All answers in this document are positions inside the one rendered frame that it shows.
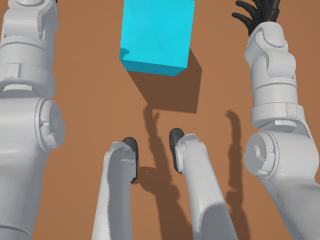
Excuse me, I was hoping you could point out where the right robot upper arm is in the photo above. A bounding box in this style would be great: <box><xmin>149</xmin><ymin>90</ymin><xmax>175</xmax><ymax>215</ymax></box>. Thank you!
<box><xmin>243</xmin><ymin>130</ymin><xmax>320</xmax><ymax>240</ymax></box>

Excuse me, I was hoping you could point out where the carton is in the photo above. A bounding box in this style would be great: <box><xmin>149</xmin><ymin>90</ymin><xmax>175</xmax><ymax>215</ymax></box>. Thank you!
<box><xmin>119</xmin><ymin>0</ymin><xmax>195</xmax><ymax>76</ymax></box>

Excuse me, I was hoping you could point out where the robot right hand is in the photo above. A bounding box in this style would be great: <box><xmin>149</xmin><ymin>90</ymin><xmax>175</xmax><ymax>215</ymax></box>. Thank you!
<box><xmin>231</xmin><ymin>0</ymin><xmax>280</xmax><ymax>37</ymax></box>

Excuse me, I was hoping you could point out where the robot left thigh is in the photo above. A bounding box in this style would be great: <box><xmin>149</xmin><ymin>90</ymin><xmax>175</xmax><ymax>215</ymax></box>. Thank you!
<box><xmin>91</xmin><ymin>147</ymin><xmax>136</xmax><ymax>240</ymax></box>

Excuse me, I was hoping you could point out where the left robot upper arm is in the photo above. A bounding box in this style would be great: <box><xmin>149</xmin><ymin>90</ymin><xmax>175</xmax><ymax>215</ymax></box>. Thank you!
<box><xmin>0</xmin><ymin>97</ymin><xmax>66</xmax><ymax>240</ymax></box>

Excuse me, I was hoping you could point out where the robot right forearm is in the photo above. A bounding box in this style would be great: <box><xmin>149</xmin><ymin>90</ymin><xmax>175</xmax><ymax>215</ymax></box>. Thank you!
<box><xmin>244</xmin><ymin>21</ymin><xmax>319</xmax><ymax>165</ymax></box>

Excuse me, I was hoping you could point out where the robot left forearm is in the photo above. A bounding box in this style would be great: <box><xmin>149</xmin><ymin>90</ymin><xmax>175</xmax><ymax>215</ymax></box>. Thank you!
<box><xmin>0</xmin><ymin>0</ymin><xmax>59</xmax><ymax>99</ymax></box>

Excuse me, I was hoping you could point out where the robot right foot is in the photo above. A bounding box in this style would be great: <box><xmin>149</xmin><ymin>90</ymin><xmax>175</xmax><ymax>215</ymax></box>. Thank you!
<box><xmin>169</xmin><ymin>128</ymin><xmax>185</xmax><ymax>173</ymax></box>

